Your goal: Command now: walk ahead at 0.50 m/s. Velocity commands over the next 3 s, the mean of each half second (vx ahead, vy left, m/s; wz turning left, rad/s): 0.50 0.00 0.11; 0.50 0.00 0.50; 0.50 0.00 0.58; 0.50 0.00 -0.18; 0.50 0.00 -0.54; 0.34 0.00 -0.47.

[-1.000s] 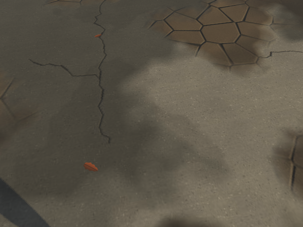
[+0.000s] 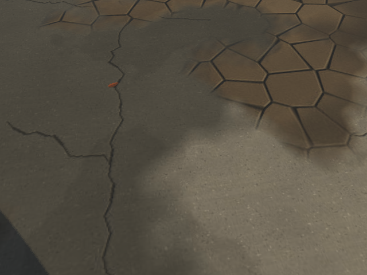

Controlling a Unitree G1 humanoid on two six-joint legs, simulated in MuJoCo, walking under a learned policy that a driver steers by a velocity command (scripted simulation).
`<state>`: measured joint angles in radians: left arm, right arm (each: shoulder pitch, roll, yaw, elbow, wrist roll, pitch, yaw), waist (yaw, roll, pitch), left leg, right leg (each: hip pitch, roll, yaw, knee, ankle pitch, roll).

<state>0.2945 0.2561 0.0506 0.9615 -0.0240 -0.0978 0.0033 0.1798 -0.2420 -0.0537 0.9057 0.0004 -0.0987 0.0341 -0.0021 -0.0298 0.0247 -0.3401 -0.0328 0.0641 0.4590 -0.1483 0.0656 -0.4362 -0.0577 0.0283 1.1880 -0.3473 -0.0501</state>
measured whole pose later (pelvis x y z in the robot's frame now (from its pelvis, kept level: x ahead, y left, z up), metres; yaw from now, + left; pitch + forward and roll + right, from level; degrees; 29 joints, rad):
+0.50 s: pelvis +0.28 -0.05 -0.01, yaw +5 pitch +2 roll +0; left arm 0.06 0.23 0.06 0.84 0.00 -0.12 -0.02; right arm 0.38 -0.25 -0.05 1.00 0.04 -0.07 -0.01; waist -0.04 0.02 0.03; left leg -0.27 0.00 -0.06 1.06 -0.46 0.03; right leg -0.44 -0.02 -0.06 0.55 -0.15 -0.03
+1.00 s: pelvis +0.52 +0.03 -0.02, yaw +21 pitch +1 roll -2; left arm 0.29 0.27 0.08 0.96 -0.01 -0.06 0.02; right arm 0.07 -0.26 -0.09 0.77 0.03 -0.03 0.04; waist 0.02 0.01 0.06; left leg -0.52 0.00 0.07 0.67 -0.17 0.12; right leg -0.06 -0.13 -0.21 0.80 -0.48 0.05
